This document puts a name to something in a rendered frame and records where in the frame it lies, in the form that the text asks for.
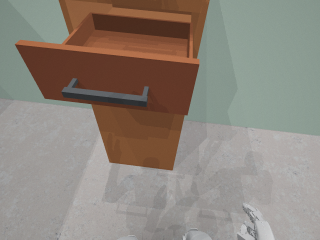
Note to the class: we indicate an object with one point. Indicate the handle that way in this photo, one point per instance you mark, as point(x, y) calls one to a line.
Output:
point(103, 96)

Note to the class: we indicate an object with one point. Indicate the cabinet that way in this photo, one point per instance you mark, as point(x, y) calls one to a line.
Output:
point(131, 136)

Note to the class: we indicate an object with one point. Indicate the robot right thigh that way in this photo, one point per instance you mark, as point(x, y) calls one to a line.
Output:
point(196, 235)

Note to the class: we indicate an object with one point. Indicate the drawer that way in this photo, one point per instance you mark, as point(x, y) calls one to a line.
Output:
point(119, 54)

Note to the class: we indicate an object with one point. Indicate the right robot shin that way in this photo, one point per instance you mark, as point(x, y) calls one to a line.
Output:
point(193, 229)

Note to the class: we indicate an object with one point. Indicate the robot right hand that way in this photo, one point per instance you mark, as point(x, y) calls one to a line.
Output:
point(261, 229)

